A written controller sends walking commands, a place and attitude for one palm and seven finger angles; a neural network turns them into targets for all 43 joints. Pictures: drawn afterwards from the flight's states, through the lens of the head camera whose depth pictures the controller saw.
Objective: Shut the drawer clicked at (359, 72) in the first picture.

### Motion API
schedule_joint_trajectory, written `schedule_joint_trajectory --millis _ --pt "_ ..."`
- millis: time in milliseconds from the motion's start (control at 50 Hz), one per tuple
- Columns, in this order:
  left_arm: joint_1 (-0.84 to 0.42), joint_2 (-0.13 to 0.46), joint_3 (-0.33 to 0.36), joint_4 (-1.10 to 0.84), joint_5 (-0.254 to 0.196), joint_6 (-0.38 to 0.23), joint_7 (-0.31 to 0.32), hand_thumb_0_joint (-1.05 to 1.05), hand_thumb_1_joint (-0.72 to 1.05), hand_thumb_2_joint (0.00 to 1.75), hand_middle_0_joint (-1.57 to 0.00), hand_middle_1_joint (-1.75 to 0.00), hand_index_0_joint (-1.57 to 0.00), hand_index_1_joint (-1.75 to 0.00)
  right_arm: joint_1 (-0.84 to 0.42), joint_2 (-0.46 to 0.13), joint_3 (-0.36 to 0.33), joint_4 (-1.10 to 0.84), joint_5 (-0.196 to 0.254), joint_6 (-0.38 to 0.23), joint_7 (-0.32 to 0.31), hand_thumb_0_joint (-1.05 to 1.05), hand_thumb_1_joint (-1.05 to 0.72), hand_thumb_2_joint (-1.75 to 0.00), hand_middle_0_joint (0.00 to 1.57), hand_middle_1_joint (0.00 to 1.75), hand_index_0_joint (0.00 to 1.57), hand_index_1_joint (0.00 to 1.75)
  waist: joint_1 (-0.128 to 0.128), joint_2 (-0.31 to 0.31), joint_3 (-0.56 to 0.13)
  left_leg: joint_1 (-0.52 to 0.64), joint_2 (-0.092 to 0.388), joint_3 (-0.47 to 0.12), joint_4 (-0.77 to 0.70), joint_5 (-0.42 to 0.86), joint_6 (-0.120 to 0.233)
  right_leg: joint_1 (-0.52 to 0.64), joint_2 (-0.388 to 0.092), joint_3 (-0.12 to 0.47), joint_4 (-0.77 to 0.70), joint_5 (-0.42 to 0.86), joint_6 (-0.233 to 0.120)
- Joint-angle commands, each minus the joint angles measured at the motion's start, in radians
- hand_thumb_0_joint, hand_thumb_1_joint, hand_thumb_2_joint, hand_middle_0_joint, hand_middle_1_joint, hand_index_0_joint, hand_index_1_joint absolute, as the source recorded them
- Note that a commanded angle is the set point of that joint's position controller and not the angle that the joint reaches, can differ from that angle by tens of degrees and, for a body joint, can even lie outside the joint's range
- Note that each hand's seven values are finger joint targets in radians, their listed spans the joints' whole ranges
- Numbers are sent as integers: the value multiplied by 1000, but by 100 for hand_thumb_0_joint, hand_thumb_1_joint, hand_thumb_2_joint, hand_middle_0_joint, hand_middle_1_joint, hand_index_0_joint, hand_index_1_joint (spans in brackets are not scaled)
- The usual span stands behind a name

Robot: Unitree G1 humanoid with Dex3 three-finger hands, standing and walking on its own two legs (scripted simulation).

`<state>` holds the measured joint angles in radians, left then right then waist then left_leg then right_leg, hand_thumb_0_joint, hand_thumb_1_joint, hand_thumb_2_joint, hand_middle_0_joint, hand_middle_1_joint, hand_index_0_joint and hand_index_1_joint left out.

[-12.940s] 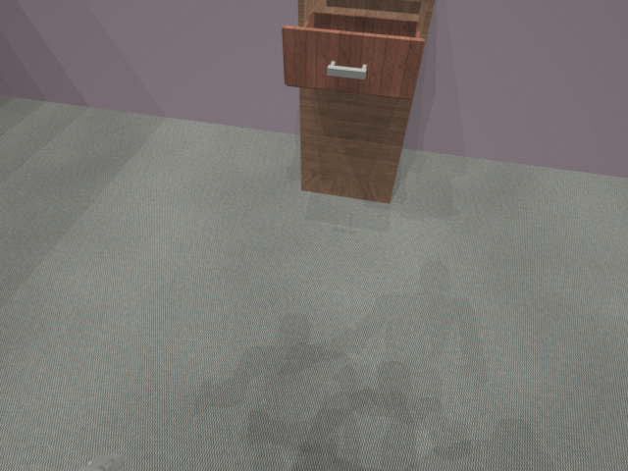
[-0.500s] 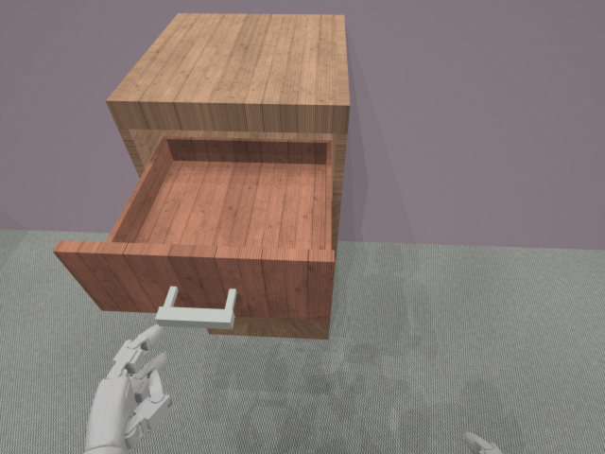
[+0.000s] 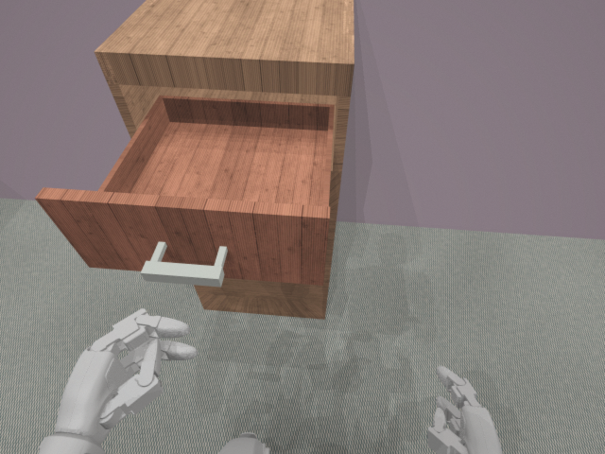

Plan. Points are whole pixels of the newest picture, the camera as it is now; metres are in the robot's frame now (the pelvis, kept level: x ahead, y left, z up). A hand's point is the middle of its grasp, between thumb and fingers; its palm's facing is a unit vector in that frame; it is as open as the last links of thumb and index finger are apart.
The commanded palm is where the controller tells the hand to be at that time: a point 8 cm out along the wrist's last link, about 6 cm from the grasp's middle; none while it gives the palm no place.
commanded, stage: raise the hand and make a fist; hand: left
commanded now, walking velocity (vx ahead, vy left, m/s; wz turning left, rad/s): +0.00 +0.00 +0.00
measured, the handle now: (187, 262) +0.35 +0.18 +0.05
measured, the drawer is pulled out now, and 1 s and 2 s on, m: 0.28 0.28 0.28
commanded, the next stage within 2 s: bring the fist close to the handle in 1.20 s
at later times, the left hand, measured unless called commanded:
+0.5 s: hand (140, 384) +0.17 +0.17 +0.11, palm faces -0.02 -1.00 -0.02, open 3.1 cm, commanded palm +0.13 +0.22 +0.13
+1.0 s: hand (147, 389) +0.16 +0.15 +0.15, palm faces -0.03 -1.00 -0.06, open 3.3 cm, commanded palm +0.12 +0.20 +0.16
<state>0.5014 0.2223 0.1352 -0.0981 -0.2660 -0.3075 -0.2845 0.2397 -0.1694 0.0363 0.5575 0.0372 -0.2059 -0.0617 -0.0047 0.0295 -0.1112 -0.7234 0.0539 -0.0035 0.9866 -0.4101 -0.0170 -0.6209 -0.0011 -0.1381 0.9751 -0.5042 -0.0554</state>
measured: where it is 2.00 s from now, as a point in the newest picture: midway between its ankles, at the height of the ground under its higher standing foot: outside the picture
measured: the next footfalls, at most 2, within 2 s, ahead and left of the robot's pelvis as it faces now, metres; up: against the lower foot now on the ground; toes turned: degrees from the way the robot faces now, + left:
none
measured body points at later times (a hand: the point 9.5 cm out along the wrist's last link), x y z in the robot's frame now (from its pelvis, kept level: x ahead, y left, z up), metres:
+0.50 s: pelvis +0.02 +0.03 +0.01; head +0.03 +0.03 +0.46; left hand +0.17 +0.22 +0.12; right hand +0.23 -0.18 -0.03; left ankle +0.05 +0.13 -0.68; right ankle +0.00 -0.08 -0.68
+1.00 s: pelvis +0.02 +0.02 +0.02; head +0.01 +0.01 +0.47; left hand +0.16 +0.20 +0.15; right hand +0.20 -0.20 -0.03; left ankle +0.05 +0.13 -0.68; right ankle +0.00 -0.08 -0.68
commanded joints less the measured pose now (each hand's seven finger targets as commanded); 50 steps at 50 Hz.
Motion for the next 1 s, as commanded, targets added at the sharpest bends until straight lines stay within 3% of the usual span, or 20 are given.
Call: schedule_joint_trajectory --millis 0,20,40,80,120,200,240,340,360,400,440,500,540,660,700,760,800,840,900,980 --pt "121 81 79 -230 -24 -56 24 0 90 90 -92 -108 -92 -108 -119 -145 -87 -177 9 -75 -4 0 -90 -90 20 30 20 30 22 -59 -110 125 -50 -15 -136 182 47 111 -37 158 -246 288 78" --pt "117 77 67 -256 -21 -69 28 0 90 90 -94 -110 -94 -110 -114 -148 -88 -176 7 -81 -1 0 -90 -90 20 30 20 30 19 -59 -106 134 -50 -16 -144 183 48 103 -32 145 -243 275 73" --pt "132 85 72 -251 -11 -79 42 0 90 90 -96 -112 -96 -112 -124 -150 -92 -169 6 -83 0 0 -90 -90 20 30 20 30 15 -99 -89 133 -46 -19 -144 177 50 95 -29 145 -250 260 76" --pt "181 49 22 -332 -7 -108 42 0 90 90 -100 -117 -100 -117 -96 -151 -97 -179 5 -97 11 0 -90 -90 20 30 20 30 20 -30 -144 178 -50 -11 -151 218 52 105 -21 122 -225 303 63" --pt "181 58 17 -359 0 -123 51 0 90 90 -104 -121 -104 -121 -90 -155 -99 -178 6 -106 17 0 -90 -90 20 30 20 30 12 -23 -136 188 -48 -13 -157 224 53 84 -11 98 -213 288 55" --pt "208 11 -79 -454 26 -131 83 0 90 90 -112 -130 -112 -130 -84 -158 -95 -202 7 -113 28 0 -90 -90 20 30 20 30 3 26 -124 222 -44 -18 -173 205 57 47 -1 67 -196 239 44" --pt "206 49 -52 -453 52 -114 113 0 90 90 -116 -134 -116 -134 -90 -164 -96 -199 5 -100 26 0 -90 -90 20 30 20 30 2 -10 -102 212 -39 -28 -182 175 57 35 4 61 -199 203 44" --pt "235 40 -76 -525 71 -58 142 0 90 90 -126 -145 -126 -145 -99 -158 -85 -241 13 -65 28 0 -90 -90 20 30 20 30 15 15 -97 231 -33 -30 -212 154 56 56 7 49 -202 182 39" --pt "243 7 -110 -556 71 -47 144 0 90 90 -128 -147 -128 -147 -93 -151 -79 -255 12 -62 31 0 -90 -90 20 30 20 30 17 34 -107 249 -32 -32 -220 172 55 62 7 42 -197 197 38" --pt "258 1 -130 -597 72 -23 148 0 90 90 -132 -151 -132 -151 -89 -150 -73 -268 14 -58 36 0 -90 -90 20 30 20 30 16 36 -112 266 -27 -37 -224 194 53 72 7 36 -197 213 38" --pt "282 20 -115 -583 84 9 157 0 90 90 -136 -156 -136 -156 -102 -151 -71 -266 13 -46 37 0 -90 -90 20 30 20 30 17 -3 -81 255 -24 -40 -228 189 56 75 10 36 -209 217 40" --pt "275 -5 -159 -641 85 36 153 0 90 90 -140 -160 -140 -160 -97 -148 -60 -289 14 -37 42 0 -90 -90 20 30 20 30 10 6 -62 264 -24 -43 -242 170 54 75 10 30 -214 203 41" --pt "288 21 -128 -636 93 56 162 0 90 90 -140 -160 -140 -160 -109 -148 -57 -284 13 -28 40 0 -90 -90 20 30 20 30 18 -5 -35 256 -22 -48 -252 153 53 83 12 31 -224 189 39" --pt "289 1 -163 -738 93 73 169 0 90 90 -140 -160 -140 -160 -95 -143 -45 -308 19 -33 43 0 -90 -90 20 30 20 30 17 31 -41 283 -22 -49 -268 129 53 94 11 30 -237 158 37" --pt "290 2 -173 -760 86 79 168 0 90 90 -140 -160 -140 -160 -89 -144 -45 -309 20 -43 46 0 -90 -90 20 30 20 30 13 15 -55 291 -22 -50 -268 135 55 101 9 32 -245 169 40" --pt "287 11 -167 -762 92 99 173 0 90 90 -140 -160 -140 -160 -99 -146 -44 -307 23 -51 42 0 -90 -90 20 30 20 30 12 -19 -19 278 -25 -47 -277 104 57 108 7 37 -266 148 42" --pt "320 13 -153 -748 93 110 174 0 90 90 -140 -160 -140 -160 -102 -144 -46 -303 24 -54 41 0 -90 -90 20 30 20 30 22 -4 -17 282 -28 -38 -282 105 56 121 5 41 -274 147 41" --pt "342 13 -133 -698 90 127 175 0 90 90 -140 -160 -140 -160 -119 -142 -48 -295 26 -51 38 0 -90 -90 20 30 20 30 30 -40 11 262 -32 -36 -287 103 55 134 4 44 -289 153 42" --pt "358 26 -111 -718 80 117 170 0 90 90 -140 -160 -140 -160 -113 -141 -51 -293 27 -56 34 0 -90 -90 20 30 20 30 35 -47 -10 276 -37 -21 -283 124 56 151 2 51 -295 178 44" --pt "317 34 -97 -728 65 84 169 0 90 90 -140 -160 -140 -160 -105 -140 -50 -282 26 -76 28 0 -90 -90 20 30 20 30 27 -10 5 286 -41 -13 -274 116 56 141 0 69 -320 152 42"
